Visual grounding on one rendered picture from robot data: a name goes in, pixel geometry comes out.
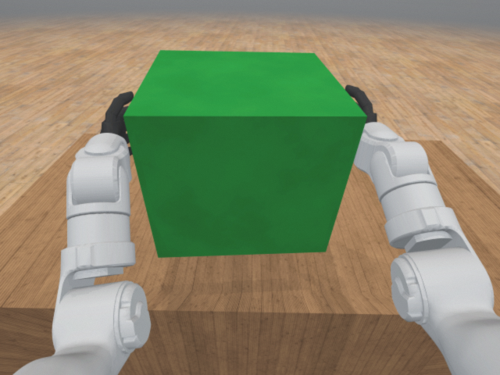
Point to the left robot upper arm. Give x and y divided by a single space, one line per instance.
96 329

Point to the left robot forearm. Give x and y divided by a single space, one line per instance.
98 210

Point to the pedestal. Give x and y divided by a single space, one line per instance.
310 313

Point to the carton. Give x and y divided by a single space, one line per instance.
242 153

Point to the right robot forearm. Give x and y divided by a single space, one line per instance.
417 219

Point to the robot right hand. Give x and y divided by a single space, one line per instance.
363 102

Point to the right robot upper arm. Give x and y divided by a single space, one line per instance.
446 292

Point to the robot left hand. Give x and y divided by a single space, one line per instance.
114 121

